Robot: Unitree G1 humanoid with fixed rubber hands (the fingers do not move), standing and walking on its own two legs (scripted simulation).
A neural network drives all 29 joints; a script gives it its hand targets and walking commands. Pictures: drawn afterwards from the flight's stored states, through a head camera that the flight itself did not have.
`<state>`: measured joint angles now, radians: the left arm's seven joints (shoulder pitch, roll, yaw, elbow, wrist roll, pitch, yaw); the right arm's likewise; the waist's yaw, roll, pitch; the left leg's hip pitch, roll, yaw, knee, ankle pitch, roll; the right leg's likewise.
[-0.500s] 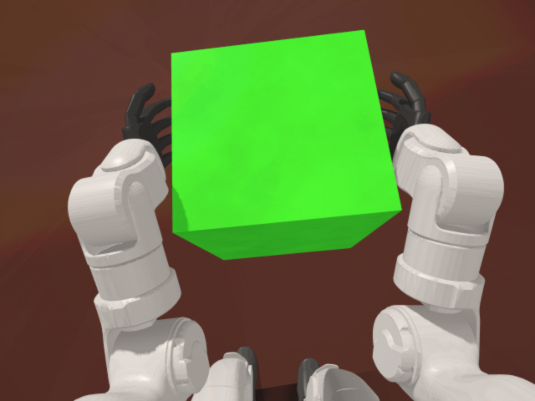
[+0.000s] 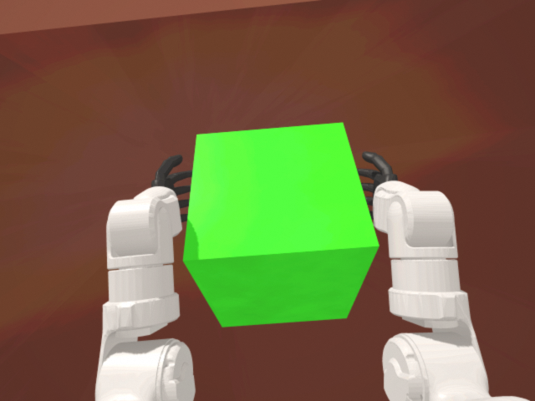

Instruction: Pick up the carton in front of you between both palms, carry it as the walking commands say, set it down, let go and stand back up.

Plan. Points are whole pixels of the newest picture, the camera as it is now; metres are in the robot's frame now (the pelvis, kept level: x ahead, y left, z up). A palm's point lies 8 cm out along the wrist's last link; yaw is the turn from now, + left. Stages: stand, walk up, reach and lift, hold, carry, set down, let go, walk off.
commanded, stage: carry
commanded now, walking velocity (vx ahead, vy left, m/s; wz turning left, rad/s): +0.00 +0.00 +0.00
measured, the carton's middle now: (277, 233) +0.36 +0.00 +0.04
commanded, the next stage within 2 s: none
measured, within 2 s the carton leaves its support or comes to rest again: neither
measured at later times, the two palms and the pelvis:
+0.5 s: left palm (167, 228) +0.33 +0.15 +0.10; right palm (391, 224) +0.33 -0.15 +0.10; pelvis -0.02 +0.00 -0.02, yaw -1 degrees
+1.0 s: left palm (156, 266) +0.27 +0.15 +0.12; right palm (408, 263) +0.26 -0.15 +0.11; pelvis -0.07 +0.00 -0.02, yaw -1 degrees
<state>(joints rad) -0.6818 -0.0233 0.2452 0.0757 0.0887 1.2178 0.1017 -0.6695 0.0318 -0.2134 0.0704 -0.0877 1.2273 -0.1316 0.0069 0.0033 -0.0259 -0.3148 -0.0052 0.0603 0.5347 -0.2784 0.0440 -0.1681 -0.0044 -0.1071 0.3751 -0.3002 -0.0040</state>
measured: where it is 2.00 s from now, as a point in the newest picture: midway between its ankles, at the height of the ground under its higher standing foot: outside the picture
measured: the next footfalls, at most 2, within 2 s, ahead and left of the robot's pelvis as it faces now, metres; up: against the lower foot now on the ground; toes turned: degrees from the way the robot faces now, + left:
none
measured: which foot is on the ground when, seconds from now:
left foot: down 0.00-1.00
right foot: down 0.00-1.00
